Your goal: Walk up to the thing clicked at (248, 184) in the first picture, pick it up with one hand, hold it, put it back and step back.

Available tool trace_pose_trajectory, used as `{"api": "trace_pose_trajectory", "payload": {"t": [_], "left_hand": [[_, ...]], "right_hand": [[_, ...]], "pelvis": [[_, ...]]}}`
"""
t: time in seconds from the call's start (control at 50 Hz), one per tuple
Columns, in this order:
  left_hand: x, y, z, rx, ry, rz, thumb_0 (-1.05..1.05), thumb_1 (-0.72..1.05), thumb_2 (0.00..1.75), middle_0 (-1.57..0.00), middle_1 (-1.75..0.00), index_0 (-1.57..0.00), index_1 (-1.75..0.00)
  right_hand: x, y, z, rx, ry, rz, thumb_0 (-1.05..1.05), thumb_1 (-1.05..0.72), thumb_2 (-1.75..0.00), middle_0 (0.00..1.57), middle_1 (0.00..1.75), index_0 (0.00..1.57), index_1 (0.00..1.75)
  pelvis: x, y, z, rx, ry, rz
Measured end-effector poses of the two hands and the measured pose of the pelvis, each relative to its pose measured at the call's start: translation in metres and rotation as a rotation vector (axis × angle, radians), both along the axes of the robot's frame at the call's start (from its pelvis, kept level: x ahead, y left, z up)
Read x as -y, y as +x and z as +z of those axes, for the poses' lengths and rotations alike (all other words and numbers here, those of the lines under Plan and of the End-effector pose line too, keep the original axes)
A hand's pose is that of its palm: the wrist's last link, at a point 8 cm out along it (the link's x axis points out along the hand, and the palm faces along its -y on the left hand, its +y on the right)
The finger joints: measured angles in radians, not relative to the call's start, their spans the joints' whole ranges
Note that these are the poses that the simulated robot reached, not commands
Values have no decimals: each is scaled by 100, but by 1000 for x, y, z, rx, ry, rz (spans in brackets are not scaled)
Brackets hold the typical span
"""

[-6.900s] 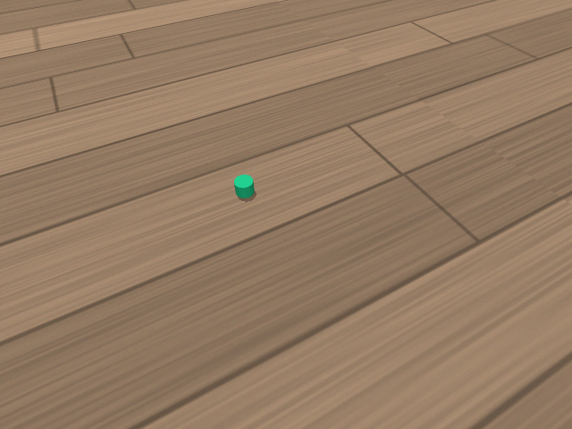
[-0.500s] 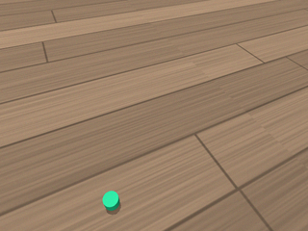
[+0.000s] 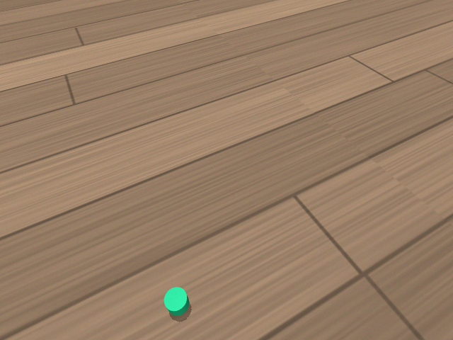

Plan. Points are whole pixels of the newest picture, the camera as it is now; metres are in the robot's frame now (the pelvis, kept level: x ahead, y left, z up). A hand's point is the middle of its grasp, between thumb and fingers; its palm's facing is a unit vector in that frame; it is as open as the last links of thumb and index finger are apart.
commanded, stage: stand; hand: left
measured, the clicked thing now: (176, 301) +0.40 +0.25 -0.74
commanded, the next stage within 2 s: none
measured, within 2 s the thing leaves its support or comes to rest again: neither
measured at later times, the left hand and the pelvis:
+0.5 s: hand out of the picture +0.05 +0.24 -0.15, palm faces -0.01 -0.94 -0.34, open 7.4 cm; pelvis -0.02 -0.01 +0.00, yaw +0 degrees
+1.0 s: hand out of the picture +0.05 +0.23 -0.15, palm faces +0.00 -0.94 -0.35, open 7.4 cm; pelvis -0.02 -0.02 +0.00, yaw +1 degrees
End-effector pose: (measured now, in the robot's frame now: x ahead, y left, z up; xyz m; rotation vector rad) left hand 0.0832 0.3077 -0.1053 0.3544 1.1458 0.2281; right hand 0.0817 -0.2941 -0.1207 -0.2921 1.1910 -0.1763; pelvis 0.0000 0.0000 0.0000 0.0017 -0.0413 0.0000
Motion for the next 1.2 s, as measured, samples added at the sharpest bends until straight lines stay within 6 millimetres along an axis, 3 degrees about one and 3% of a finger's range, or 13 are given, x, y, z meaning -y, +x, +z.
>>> {"api": "trace_pose_trajectory", "payload": {"t": [0.12,0.22,0.68,1.2], "left_hand": [[8,11,-4,3,-30,-15,0,91,90,-20,-30,-20,-30],[17,7,-9,-9,-53,-21,0,91,90,-20,-30,-20,-30],[18,-65,-9,-140,-29,48,0,91,90,-20,-30,-20,-30],[29,-36,-8,-64,-46,27,0,91,90,-20,-30,-20,-30]], "right_hand": [[4,-12,5,-20,-21,-14,0,-90,-90,21,30,21,30],[8,-19,9,-23,-34,-22,0,-90,-90,20,30,21,30],[17,-39,-1,-74,-7,1,0,-90,-90,20,30,21,30],[24,-31,4,-45,-23,14,0,-90,-90,20,30,21,30]], "pelvis": [[0,-3,2,2,2,2],[2,-8,3,7,2,2],[15,-23,4,-1,0,13],[21,-20,4,4,-1,16]]}}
